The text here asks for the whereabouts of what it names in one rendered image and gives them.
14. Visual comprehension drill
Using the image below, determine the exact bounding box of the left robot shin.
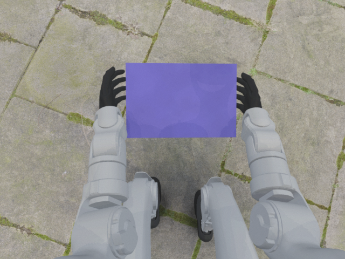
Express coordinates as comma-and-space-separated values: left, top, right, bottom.
128, 172, 156, 217

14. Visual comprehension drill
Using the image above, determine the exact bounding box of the robot left upper arm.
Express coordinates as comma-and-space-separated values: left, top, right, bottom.
53, 206, 138, 259

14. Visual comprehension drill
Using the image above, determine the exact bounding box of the robot shin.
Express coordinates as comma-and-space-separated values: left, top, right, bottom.
201, 177, 232, 231
128, 172, 156, 217

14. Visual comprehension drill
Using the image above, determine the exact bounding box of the left robot hand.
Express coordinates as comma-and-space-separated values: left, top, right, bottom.
99, 67, 126, 109

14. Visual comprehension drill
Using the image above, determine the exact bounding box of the right robot hand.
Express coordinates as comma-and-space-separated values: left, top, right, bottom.
237, 72, 262, 114

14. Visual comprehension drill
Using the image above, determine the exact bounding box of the robot right upper arm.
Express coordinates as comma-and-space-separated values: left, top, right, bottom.
249, 200, 345, 259

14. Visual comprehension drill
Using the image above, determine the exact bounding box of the carton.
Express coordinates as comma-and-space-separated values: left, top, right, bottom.
126, 63, 237, 138

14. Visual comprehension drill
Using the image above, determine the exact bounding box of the robot right forearm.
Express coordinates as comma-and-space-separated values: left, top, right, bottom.
241, 107, 320, 230

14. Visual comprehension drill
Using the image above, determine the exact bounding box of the robot left forearm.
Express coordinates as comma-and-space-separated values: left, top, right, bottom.
71, 106, 129, 247

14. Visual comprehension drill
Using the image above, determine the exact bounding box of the right robot shin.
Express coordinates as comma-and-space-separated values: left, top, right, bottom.
201, 177, 232, 231

